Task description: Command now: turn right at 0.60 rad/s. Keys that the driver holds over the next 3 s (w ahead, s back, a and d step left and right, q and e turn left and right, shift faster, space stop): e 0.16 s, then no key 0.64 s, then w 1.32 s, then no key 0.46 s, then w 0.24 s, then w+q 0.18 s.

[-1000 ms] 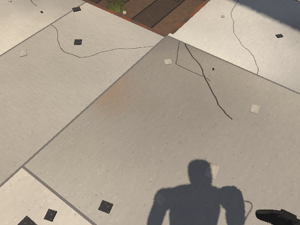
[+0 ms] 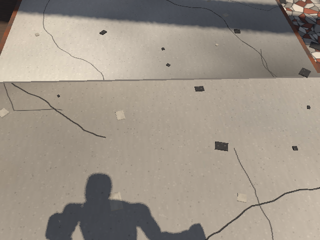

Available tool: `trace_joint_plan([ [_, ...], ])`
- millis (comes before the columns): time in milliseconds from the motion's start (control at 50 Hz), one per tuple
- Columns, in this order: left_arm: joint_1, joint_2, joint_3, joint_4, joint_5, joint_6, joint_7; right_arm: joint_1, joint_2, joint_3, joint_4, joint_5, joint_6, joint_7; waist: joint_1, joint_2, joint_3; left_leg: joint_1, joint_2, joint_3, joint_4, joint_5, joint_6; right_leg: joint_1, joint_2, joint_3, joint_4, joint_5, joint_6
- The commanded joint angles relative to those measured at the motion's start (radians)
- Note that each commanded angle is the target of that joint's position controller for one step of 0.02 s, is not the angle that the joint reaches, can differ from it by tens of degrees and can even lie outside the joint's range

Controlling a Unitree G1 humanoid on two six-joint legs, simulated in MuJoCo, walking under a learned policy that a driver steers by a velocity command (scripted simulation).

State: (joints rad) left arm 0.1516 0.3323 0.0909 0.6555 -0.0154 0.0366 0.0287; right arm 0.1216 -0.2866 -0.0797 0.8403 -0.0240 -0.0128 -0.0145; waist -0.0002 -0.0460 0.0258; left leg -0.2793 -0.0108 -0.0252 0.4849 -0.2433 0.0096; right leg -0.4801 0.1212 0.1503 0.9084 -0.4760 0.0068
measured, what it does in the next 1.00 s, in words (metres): steps on the spot: right foot, then left foot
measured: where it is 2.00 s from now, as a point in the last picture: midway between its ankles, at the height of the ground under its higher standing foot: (193, 227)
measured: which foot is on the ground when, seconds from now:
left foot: down 0.00-0.32, up 0.34-0.66, down 0.68-1.00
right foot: up 0.00-0.30, down 0.32-1.00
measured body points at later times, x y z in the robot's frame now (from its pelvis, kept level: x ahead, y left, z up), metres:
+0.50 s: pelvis -0.01 -0.05 +0.00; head +0.02 -0.09 +0.45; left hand +0.21 +0.16 -0.08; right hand +0.04 -0.36 -0.13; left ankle -0.01 +0.10 -0.67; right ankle -0.02 -0.15 -0.74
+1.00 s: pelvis +0.02 -0.05 -0.01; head +0.02 -0.05 +0.44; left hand +0.18 +0.19 -0.13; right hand +0.03 -0.33 -0.14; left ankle +0.01 +0.09 -0.74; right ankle -0.02 -0.15 -0.73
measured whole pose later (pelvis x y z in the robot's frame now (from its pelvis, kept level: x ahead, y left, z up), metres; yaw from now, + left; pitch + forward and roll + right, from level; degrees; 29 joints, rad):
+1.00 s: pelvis +0.02 -0.05 -0.01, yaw -12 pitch +0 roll +0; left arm 0.24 0.26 0.06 0.83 -0.02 -0.04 0.00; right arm 0.28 -0.26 -0.04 0.89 0.02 -0.04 -0.02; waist 0.00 0.01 -0.01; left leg -0.21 0.03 0.00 0.59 -0.38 0.00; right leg -0.26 0.03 -0.01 0.63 -0.42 -0.07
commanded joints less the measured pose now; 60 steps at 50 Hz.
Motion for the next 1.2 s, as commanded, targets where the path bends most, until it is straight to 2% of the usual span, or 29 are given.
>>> trace_joint_plan([
  [20,0.073,0.146,0.055,-0.036,0.003,0.003,0.003,-0.094,-0.121,-0.022,-0.099,0.015,-0.007,-0.017,0.032,0.174,-0.067,0.153,0.293,-0.219,-0.161,0.328,0.183,-0.157,-0.077,-0.01,0.307,0.02,0.049],
  [100,-0.009,0.074,0.026,-0.088,-0.012,0.01,-0.008,-0.017,-0.142,-0.023,-0.09,0.011,0.013,-0.034,-0.028,0.205,-0.048,0.214,0.264,-0.098,-0.185,0.35,0.203,-0.184,-0.116,-0.094,0.19,0.101,0.086],
  [180,-0.04,0.047,0.006,-0.126,-0.001,0.007,-0.022,0.002,-0.195,-0.04,-0.098,0.017,0.023,-0.026,-0.054,0.225,-0.085,0.221,0.297,-0.044,-0.173,0.387,0.213,-0.047,-0.159,-0.144,-0.027,0.08,0.08],
  [260,0.007,0.063,0.011,-0.117,0.001,0.012,-0.031,0.0,-0.217,-0.042,-0.094,0.043,0.021,-0.002,-0.032,0.234,-0.087,0.184,0.31,-0.034,-0.127,0.393,0.197,0.113,-0.127,-0.191,-0.25,0.122,0.036],
  [300,0.083,0.064,0.017,-0.081,0.006,0.012,-0.033,-0.01,-0.189,-0.03,-0.083,0.061,0.02,0.002,0.016,0.204,-0.093,0.12,0.28,-0.001,-0.039,0.335,0.135,0.289,-0.099,-0.208,-0.501,0.311,-0.018],
  [320,0.104,0.097,0.026,-0.078,0.006,0.012,-0.026,0.049,-0.139,-0.013,-0.059,0.046,0.013,0.009,0.013,0.112,-0.121,0.026,0.236,0.054,0.054,0.211,0.059,0.44,-0.152,-0.122,-0.557,0.481,-0.047],
  [340,0.124,0.191,0.039,-0.097,0.016,0.012,-0.008,0.065,-0.049,0.022,-0.088,-0.018,0.004,0.023,-0.02,-0.195,-0.182,-0.191,0.131,0.148,0.326,-0.261,-0.048,0.614,-0.425,0.195,-0.521,0.907,-0.134],
  [360,0.096,0.162,0.021,-0.109,0.045,-0.006,-0.018,0.008,-0.092,0.006,-0.106,0.006,0.006,0.012,0.018,-0.203,-0.187,-0.253,0.079,0.056,0.481,-0.436,-0.078,0.466,-0.532,0.267,-0.53,0.907,-0.316],
  [380,0.08,0.131,0.014,-0.1,0.049,-0.026,-0.029,-0.021,-0.153,-0.011,-0.103,0.029,0.014,0.002,0.035,-0.123,-0.15,-0.248,0.094,0.016,0.564,-0.404,-0.081,0.408,-0.471,0.208,-0.558,0.784,-0.32],
  [420,0.004,0.108,0.005,-0.081,0.036,-0.045,-0.03,0.007,-0.15,-0.02,-0.07,0.032,0.029,-0.01,0.002,-0.098,-0.096,-0.256,0.103,-0.005,0.572,-0.292,-0.077,0.367,-0.37,0.104,-0.574,0.614,-0.23],
  [500,-0.049,0.047,-0.019,-0.055,0.033,-0.055,-0.018,0.061,-0.115,-0.013,-0.045,0.028,0.036,-0.015,-0.029,-0.1,-0.098,-0.152,0.09,-0.001,0.489,-0.145,-0.096,0.313,-0.318,0.019,-0.582,0.651,-0.217],
  [600,-0.04,0.057,-0.018,-0.008,0.031,-0.047,-0.02,0.018,-0.096,0.005,-0.058,0.026,0.032,-0.011,0.009,-0.097,-0.08,-0.041,0.076,0.018,0.205,-0.161,-0.084,0.312,-0.328,0.067,-0.575,0.499,-0.234],
  [640,-0.063,0.04,-0.028,0.009,0.021,-0.045,-0.022,0.059,-0.089,0.008,-0.04,0.025,0.026,-0.006,-0.022,-0.078,-0.07,0.049,0.063,0.033,0.029,-0.035,-0.064,0.277,-0.31,0.072,-0.561,0.421,-0.209],
  [680,-0.016,0.012,-0.038,0.04,0.027,-0.053,-0.025,0.094,-0.125,0.009,-0.029,0.001,0.017,-0.003,-0.024,-0.001,-0.08,0.201,0.119,-0.041,-0.092,0.263,-0.026,0.208,-0.246,0.037,-0.532,0.312,-0.12],
  [700,0.022,0.023,-0.033,0.045,0.039,-0.059,-0.032,0.086,-0.19,-0.004,-0.028,0.009,0.016,-0.005,0.028,0.11,-0.074,0.195,0.159,-0.054,-0.045,0.315,0.007,0.193,-0.18,-0.022,-0.509,0.247,-0.083],
  [720,0.004,0.015,-0.034,0.049,0.041,-0.056,-0.029,0.057,-0.161,-0.002,-0.017,0.021,0.013,0.001,0.026,0.174,-0.067,0.083,0.147,-0.058,-0.061,0.124,0.037,0.264,-0.137,-0.078,-0.502,0.232,-0.051],
  [740,-0.04,0.033,-0.031,0.052,0.038,-0.052,-0.025,0.033,-0.118,0.01,-0.026,0.017,0.007,0.006,0.005,0.151,-0.04,0.031,0.128,-0.053,-0.086,0.047,0.029,0.296,-0.137,-0.08,-0.478,0.247,-0.042],
  [800,-0.043,0.023,-0.028,0.068,0.03,-0.033,-0.013,0.035,-0.098,0.021,-0.01,0.01,-0.013,0.004,-0.002,0.121,-0.03,0.027,0.105,-0.028,-0.086,0.058,-0.007,0.303,-0.15,-0.068,-0.471,0.329,-0.058],
  [860,-0.011,0.028,-0.018,0.092,0.015,-0.029,-0.009,0.089,-0.115,0.015,0.01,0.028,-0.01,-0.009,-0.01,0.097,0.003,-0.002,0.083,-0.025,-0.073,-0.332,0.035,0.213,-0.113,-0.093,-0.445,-0.084,-0.084],
  [900,-0.005,0.016,-0.018,0.093,0.003,-0.051,-0.011,0.105,-0.115,0.017,-0.001,0.036,-0.02,-0.016,-0.018,0.098,0.08,-0.031,0.115,-0.089,-0.098,-0.485,0.079,0.108,-0.12,-0.079,-0.426,-0.195,-0.101],
  [980,-0.015,-0.026,-0.02,0.091,-0.009,-0.115,-0.033,0.167,-0.169,-0.001,0.008,0.049,-0.049,-0.012,-0.017,0.212,0.086,0.064,0.303,-0.371,-0.243,-0.513,0.199,0.032,-0.098,-0.176,-0.252,0.035,-0.088],
  [1020,0.047,-0.016,-0.016,0.116,-0.015,-0.127,-0.04,0.109,-0.159,0.002,-0.016,0.056,-0.048,-0.003,0.029,0.211,0.091,-0.015,0.292,-0.337,-0.226,-0.389,0.187,0.171,-0.108,-0.173,-0.36,0.068,-0.115],
  [1040,0.132,0.005,-0.006,0.155,-0.017,-0.131,-0.042,0.043,-0.133,0.01,-0.042,0.056,-0.047,0.001,0.076,0.179,0.077,-0.079,0.228,-0.233,-0.158,-0.269,0.141,0.3,-0.115,-0.148,-0.436,0.1,-0.129],
  [1060,0.225,0.061,0.013,0.192,-0.013,-0.135,-0.039,-0.012,-0.087,0.024,-0.076,0.053,-0.055,0.004,0.105,0.052,0.057,-0.185,0.117,-0.079,0.046,-0.091,0.07,0.433,-0.192,0.02,-0.522,0.088,-0.166],
  [1080,0.341,0.167,0.045,0.221,-0.012,-0.136,-0.045,-0.038,-0.071,0.027,-0.116,0.044,-0.079,0.002,0.131,-0.19,0.009,-0.376,-0.005,0.074,0.375,-0.027,0.0,0.642,-0.356,0.327,-0.629,0.201,-0.253],
  [1100,0.365,0.135,0.032,0.214,0.003,-0.141,-0.05,-0.037,-0.104,0.018,-0.122,0.045,-0.095,-0.001,0.137,-0.195,-0.005,-0.551,-0.016,0.0,0.59,-0.292,-0.006,0.728,-0.466,0.492,-0.662,0.357,-0.327],
  [1140,0.318,0.059,0.005,0.198,0.014,-0.147,-0.049,0.002,-0.09,0.019,-0.109,0.072,-0.101,0.017,0.079,-0.042,0.003,-0.671,0.065,-0.05,0.737,-0.232,0.046,0.76,-0.455,0.356,-0.634,0.414,-0.302],
  [1160,0.302,0.045,-0.004,0.199,0.011,-0.142,-0.05,-0.022,-0.078,0.022,-0.117,0.067,-0.101,0.027,0.07,-0.007,0.033,-0.706,0.095,-0.037,0.714,-0.17,0.057,0.743,-0.438,0.28,-0.655,0.464,-0.277],
  [1200,0.291,0.008,-0.022,0.204,0.01,-0.124,-0.044,-0.05,-0.055,0.024,-0.129,0.054,-0.095,0.047,0.056,-0.029,0.04,-0.646,0.129,-0.005,0.619,-0.07,0.051,0.672,-0.382,0.147,-0.698,0.556,-0.226],
])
